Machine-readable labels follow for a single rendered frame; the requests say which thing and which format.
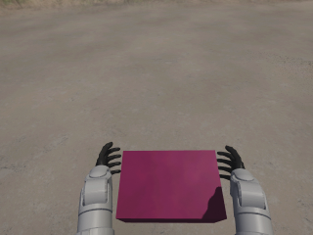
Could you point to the right robot forearm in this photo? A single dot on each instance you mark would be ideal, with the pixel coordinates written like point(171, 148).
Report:
point(250, 205)

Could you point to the robot right hand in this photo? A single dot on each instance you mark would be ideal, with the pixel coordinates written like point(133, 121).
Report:
point(234, 163)

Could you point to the left robot forearm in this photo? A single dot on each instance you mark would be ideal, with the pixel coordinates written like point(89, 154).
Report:
point(95, 203)

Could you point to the carton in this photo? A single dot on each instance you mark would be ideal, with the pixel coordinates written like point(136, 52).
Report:
point(170, 186)

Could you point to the robot left hand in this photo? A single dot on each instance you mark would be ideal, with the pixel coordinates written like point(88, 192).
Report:
point(104, 157)

